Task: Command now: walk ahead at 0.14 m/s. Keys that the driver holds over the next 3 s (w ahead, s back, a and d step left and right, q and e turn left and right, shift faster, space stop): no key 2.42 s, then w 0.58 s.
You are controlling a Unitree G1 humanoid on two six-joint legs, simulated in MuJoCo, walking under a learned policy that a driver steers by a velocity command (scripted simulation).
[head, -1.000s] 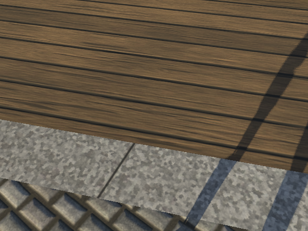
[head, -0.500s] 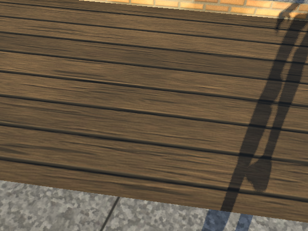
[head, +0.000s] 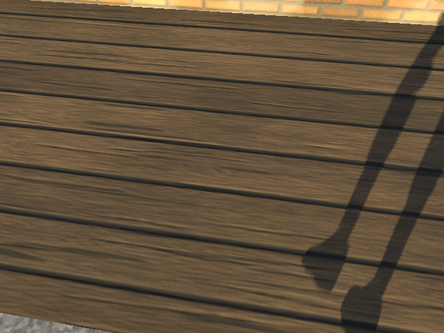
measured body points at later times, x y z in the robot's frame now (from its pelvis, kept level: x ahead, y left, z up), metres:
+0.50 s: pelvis +0.05 +0.03 +0.00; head +0.05 +0.03 +0.45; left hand +0.04 +0.25 -0.16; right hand +0.05 -0.18 -0.16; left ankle +0.07 +0.12 -0.75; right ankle +0.03 -0.06 -0.75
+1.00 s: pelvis +0.05 +0.04 +0.00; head +0.05 +0.04 +0.45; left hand +0.01 +0.24 -0.17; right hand +0.02 -0.17 -0.16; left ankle +0.07 +0.13 -0.75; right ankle +0.03 -0.06 -0.75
